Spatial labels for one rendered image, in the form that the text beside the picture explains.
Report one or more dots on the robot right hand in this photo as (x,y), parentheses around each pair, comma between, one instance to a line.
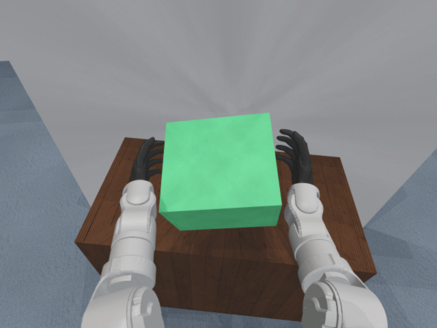
(300,161)

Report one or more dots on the robot left upper arm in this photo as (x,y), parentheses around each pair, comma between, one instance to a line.
(133,307)

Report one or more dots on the carton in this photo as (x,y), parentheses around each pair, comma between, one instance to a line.
(220,173)

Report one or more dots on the left robot forearm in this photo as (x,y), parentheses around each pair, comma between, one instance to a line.
(131,261)

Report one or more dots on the robot left hand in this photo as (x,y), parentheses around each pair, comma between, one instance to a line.
(140,168)

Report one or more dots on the pedestal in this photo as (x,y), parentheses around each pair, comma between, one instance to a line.
(242,271)

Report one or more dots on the right robot forearm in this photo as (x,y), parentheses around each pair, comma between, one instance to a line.
(313,248)

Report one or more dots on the robot right upper arm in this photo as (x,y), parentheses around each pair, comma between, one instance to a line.
(329,304)

